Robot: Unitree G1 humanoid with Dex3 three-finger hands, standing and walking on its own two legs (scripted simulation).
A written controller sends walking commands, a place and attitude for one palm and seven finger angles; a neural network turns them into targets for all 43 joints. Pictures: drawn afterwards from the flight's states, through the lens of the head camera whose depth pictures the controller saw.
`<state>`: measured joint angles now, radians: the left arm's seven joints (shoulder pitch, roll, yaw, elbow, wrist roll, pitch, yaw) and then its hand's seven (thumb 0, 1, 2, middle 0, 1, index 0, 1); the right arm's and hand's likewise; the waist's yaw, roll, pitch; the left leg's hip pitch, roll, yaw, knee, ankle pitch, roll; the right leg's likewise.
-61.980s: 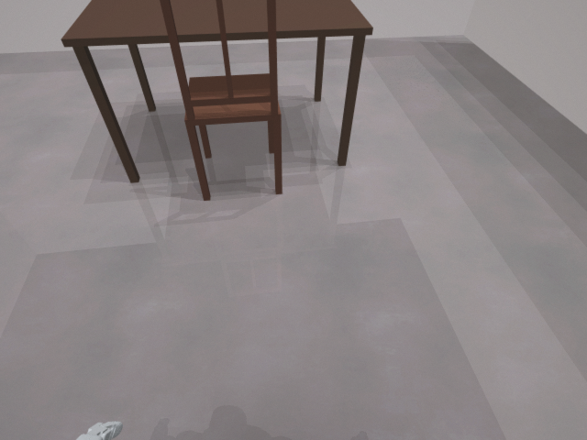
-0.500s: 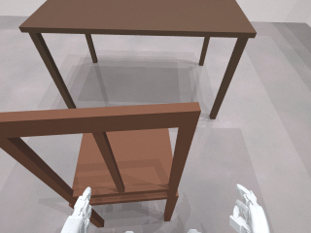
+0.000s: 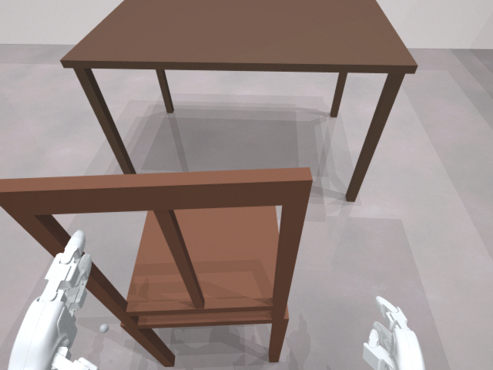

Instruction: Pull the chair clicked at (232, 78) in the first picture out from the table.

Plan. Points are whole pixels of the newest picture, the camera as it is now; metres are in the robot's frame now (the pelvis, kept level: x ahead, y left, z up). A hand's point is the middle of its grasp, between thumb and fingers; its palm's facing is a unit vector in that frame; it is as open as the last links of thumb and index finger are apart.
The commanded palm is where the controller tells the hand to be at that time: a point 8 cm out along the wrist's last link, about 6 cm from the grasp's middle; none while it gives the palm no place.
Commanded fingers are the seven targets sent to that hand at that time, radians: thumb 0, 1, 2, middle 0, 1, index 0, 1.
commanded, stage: draw the hand back to the body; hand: left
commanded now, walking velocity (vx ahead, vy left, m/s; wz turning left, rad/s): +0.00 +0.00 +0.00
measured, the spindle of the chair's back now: (185, 267) +0.29 +0.14 +0.00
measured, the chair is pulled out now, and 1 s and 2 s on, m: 0.57 0.57 0.57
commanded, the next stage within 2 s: step back with the hand held close in 1.02 s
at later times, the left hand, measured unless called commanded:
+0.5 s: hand (38, 297) +0.17 +0.25 +0.15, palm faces +0.38 -0.79 -0.48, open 10.5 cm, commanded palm +0.15 +0.29 +0.21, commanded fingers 0.00 0.68 0.80 -0.17 -0.25 -0.17 -0.25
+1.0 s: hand (25, 234) +0.21 +0.24 +0.22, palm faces +0.46 -0.77 -0.43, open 7.4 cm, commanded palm +0.16 +0.28 +0.23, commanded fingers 0.00 0.90 0.90 -0.20 -0.30 -0.20 -0.30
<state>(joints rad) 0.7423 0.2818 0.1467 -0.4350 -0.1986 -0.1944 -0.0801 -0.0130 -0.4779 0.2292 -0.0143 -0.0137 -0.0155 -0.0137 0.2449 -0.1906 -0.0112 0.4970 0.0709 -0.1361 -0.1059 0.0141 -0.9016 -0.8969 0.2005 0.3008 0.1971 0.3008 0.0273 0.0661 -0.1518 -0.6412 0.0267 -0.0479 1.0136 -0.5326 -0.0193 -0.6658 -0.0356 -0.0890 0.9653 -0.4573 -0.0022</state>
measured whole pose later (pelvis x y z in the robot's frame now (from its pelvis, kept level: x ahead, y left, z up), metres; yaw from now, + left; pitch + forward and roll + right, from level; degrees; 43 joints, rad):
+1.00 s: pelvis +0.01 -0.02 +0.06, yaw -1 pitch -4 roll +0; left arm 0.49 0.34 0.36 -0.40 -0.07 -0.09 0.15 0.01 0.88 0.89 -0.17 -0.29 -0.22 -0.30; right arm 0.18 -0.24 -0.01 0.66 0.02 -0.13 -0.08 0.01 -0.90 -0.90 0.20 0.30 0.20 0.30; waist 0.05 0.09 0.04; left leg -0.09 0.04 -0.01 0.46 -0.31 -0.04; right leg -0.15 -0.01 -0.07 0.48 -0.26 -0.02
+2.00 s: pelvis -0.08 +0.01 +0.05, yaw -2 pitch +0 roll -1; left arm 0.55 0.42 0.42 -0.51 -0.03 -0.16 0.19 0.01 0.89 0.90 -0.21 -0.30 -0.21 -0.30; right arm 0.21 -0.23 -0.01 0.60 0.01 -0.08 -0.09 0.01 -0.90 -0.90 0.20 0.30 0.20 0.30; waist 0.00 0.02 0.04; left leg -0.37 0.03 0.00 0.58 -0.22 0.01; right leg -0.39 -0.02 -0.06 0.51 -0.17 0.01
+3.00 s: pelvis -0.19 -0.02 +0.06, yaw -4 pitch +1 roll +0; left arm 0.57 0.49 0.48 -0.53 -0.05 -0.29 0.13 0.01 0.89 0.90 -0.21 -0.30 -0.21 -0.30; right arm 0.11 -0.16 -0.04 0.64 -0.01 -0.15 -0.05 0.01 -0.90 -0.90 0.20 0.30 0.20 0.30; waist -0.02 -0.08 0.11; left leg -0.33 0.03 0.06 0.50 -0.18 0.00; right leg -0.46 0.02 0.02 0.88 -0.49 0.01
